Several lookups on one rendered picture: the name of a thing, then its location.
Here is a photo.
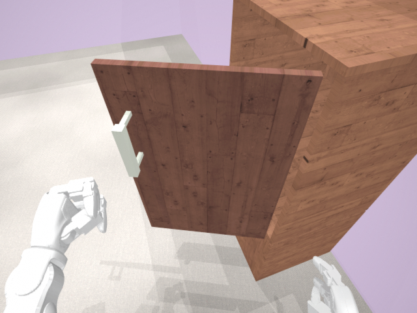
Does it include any cupboard door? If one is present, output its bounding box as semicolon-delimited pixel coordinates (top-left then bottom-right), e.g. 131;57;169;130
91;59;323;239

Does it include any left robot hand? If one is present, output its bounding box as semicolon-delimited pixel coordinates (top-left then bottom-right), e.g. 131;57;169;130
31;177;107;254

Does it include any handle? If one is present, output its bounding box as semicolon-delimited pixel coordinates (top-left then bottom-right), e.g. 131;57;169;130
111;111;144;177

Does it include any robot left forearm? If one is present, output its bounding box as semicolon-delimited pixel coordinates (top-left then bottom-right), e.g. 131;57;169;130
3;246;68;313

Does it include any right robot hand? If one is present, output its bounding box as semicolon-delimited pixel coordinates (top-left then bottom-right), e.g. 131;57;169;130
308;256;359;313

